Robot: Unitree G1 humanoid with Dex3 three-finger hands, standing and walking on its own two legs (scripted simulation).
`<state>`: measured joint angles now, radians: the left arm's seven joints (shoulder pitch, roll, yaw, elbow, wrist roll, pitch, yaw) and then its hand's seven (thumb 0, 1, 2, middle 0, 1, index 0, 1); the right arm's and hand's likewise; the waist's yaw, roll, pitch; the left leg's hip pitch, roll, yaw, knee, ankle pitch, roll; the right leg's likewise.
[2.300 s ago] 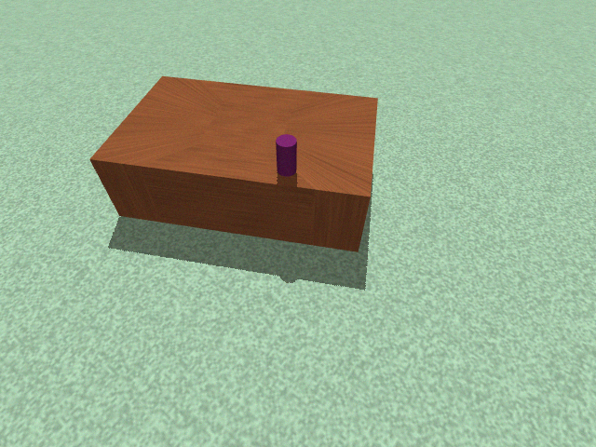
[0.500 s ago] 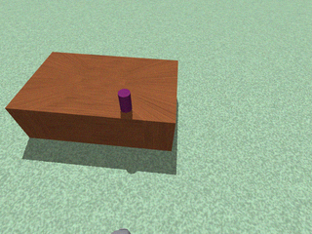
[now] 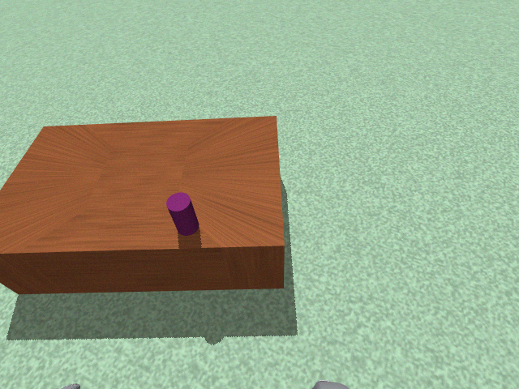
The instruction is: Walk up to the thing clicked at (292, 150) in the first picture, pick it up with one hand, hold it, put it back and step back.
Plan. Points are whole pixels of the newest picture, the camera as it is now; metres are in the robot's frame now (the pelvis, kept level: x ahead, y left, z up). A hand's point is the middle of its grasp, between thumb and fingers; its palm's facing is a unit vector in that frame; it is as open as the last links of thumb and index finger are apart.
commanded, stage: walk up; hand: left
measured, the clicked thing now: (183, 214) +0.68 +0.26 -0.35
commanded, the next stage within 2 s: none
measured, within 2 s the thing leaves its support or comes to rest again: neither
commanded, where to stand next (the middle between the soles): +0.28 +0.06 m, yaw -1 degrees
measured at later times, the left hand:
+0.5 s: hand (75, 346) +0.23 +0.35 -0.13, palm faces -0.07 -0.92 -0.38, open 7.4 cm
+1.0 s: hand (111, 290) +0.34 +0.31 -0.14, palm faces -0.03 -0.94 -0.34, open 7.4 cm
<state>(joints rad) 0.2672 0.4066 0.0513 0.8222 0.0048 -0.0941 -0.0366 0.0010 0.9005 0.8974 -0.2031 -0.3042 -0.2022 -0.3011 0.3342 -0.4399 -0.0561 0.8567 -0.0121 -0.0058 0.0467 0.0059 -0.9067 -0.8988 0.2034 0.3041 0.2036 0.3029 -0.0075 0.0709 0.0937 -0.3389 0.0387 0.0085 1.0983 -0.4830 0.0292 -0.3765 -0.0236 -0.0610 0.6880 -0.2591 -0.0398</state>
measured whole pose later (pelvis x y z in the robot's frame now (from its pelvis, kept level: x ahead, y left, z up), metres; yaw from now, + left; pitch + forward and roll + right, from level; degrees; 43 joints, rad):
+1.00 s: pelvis +0.23 +0.06 +0.01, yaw -1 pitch -2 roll +1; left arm 0.09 0.35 0.00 1.02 0.00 -0.01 -0.01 0.00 0.90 0.90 -0.20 -0.30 -0.20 -0.30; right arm 0.19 -0.37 0.01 1.04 -0.01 -0.02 0.01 0.00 -0.91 -0.90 0.20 0.30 0.21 0.30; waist 0.00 -0.01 0.08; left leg -0.22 0.01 0.04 0.60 -0.35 -0.01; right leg -0.36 -0.05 -0.03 0.60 -0.21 0.00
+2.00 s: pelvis +0.24 +0.06 +0.03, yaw +0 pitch -2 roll +0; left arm 0.05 0.33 0.03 1.17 0.01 0.00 -0.01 0.00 0.90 0.90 -0.20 -0.30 -0.20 -0.30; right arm 0.12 -0.36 -0.01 1.16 -0.01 -0.01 0.00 0.00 -0.91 -0.90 0.20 0.30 0.20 0.30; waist 0.00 0.01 0.05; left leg -0.06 0.02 0.02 0.32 -0.22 -0.02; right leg -0.20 -0.03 -0.06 0.34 -0.11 0.00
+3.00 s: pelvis +0.26 +0.04 +0.03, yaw +1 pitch -2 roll +0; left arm 0.09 0.34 0.00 1.15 0.01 -0.01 -0.01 0.00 0.90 0.90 -0.20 -0.30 -0.20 -0.30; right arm 0.14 -0.36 0.00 1.13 -0.02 0.00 0.00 0.00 -0.91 -0.90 0.20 0.30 0.20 0.30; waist 0.00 0.02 0.05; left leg -0.04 0.04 0.00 0.31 -0.23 -0.04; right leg -0.18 -0.02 -0.08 0.36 -0.14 -0.02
